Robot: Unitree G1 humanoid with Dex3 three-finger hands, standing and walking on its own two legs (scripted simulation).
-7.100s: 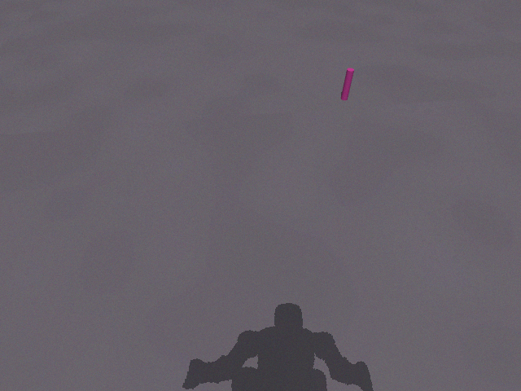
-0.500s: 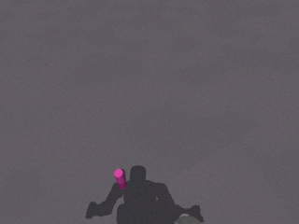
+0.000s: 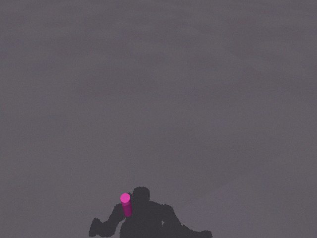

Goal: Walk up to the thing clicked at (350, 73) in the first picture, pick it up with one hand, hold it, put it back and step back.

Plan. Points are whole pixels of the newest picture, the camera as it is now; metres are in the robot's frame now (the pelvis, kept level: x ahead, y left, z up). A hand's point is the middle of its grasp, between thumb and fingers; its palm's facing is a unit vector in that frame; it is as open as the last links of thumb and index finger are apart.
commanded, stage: walk up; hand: left
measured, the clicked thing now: (126, 205) +0.43 +0.17 -0.65
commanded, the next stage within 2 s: stand in 1.60 s
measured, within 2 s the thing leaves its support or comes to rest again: neither
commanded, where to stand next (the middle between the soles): +0.07 -0.03 m, yaw -1 degrees
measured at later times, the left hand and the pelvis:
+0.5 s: hand out of the picture +0.09 +0.25 -0.13, palm faces +0.00 -0.93 -0.36, open 7.4 cm; pelvis +0.03 -0.02 +0.02, yaw +0 degrees
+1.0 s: hand out of the picture +0.15 +0.23 -0.14, palm faces -0.06 -0.94 -0.33, open 7.4 cm; pelvis +0.05 -0.02 +0.02, yaw -1 degrees
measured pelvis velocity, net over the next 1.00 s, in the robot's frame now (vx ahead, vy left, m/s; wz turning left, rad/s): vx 0.05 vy -0.02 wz -0.02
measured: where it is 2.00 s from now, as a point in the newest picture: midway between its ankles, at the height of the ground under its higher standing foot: outside the picture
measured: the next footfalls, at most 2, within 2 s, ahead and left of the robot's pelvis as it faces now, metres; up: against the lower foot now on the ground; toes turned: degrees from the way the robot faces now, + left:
none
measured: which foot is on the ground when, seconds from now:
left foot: down 0.00-1.00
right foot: down 0.00-1.00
